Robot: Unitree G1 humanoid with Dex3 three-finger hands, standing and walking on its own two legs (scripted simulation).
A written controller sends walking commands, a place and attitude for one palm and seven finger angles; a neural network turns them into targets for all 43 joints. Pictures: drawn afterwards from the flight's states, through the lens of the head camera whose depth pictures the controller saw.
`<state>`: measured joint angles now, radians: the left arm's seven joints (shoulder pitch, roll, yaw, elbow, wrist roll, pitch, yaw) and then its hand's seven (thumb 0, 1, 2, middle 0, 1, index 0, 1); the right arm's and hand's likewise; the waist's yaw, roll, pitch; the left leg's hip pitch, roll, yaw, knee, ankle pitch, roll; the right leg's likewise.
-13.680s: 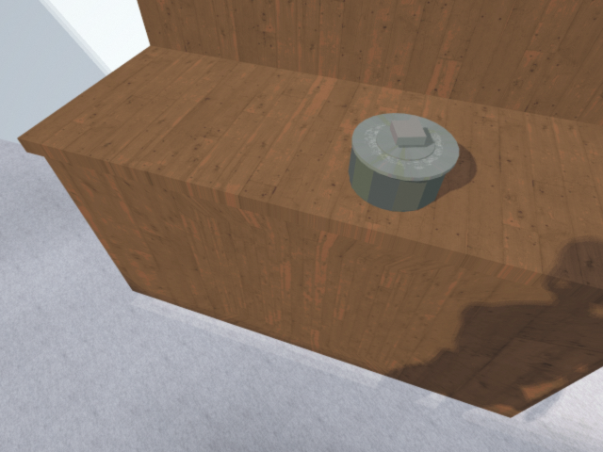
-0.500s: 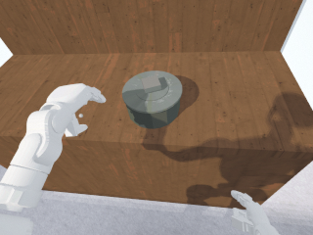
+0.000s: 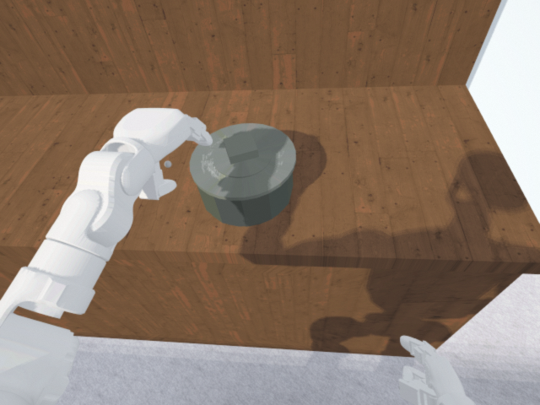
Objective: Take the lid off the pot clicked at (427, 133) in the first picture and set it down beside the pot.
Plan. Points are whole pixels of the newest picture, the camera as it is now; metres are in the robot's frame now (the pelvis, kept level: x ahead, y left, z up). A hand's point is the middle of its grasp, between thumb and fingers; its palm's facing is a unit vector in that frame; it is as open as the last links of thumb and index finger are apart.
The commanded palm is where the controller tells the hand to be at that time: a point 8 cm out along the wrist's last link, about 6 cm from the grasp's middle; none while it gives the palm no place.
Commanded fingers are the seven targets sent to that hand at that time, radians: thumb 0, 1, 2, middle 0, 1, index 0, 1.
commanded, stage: move the open hand above the knob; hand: left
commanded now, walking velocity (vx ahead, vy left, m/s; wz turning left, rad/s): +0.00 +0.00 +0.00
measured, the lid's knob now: (240, 147) +0.52 +0.10 +0.08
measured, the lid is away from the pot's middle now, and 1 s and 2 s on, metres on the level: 0.00 0.00 0.00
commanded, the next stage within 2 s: none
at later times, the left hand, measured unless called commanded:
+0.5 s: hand (209, 165) +0.43 +0.13 +0.12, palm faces -0.31 -0.02 -0.95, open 10.3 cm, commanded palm +0.44 +0.13 +0.21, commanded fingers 0.00 -0.33 1.44 -0.81 -0.08 -0.81 -0.08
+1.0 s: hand (227, 123) +0.50 +0.10 +0.15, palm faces -0.24 -0.07 -0.97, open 10.3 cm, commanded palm +0.47 +0.11 +0.21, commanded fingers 0.00 -0.33 1.44 -0.81 -0.08 -0.81 -0.08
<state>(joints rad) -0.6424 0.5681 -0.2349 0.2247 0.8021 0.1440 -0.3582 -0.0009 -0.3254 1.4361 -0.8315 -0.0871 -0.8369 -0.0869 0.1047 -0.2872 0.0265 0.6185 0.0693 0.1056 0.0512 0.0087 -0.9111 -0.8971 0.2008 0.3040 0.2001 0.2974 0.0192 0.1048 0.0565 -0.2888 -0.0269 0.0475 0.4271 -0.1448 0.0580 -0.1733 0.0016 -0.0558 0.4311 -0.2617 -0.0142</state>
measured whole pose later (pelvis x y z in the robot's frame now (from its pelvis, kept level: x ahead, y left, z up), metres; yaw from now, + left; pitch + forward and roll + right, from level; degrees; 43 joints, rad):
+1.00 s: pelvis +0.02 +0.00 +0.00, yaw -2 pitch +6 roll +0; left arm -1.02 0.37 -0.27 0.81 0.88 0.30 -0.28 0.00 -0.32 1.44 -0.82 -0.09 -0.83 -0.09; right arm 0.23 -0.28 0.00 0.67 0.07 0.14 0.07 0.01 -0.91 -0.90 0.20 0.30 0.20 0.30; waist -0.07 0.09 -0.03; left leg -0.36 -0.02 0.09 0.43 -0.18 0.06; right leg -0.26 0.00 -0.01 0.46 -0.29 -0.01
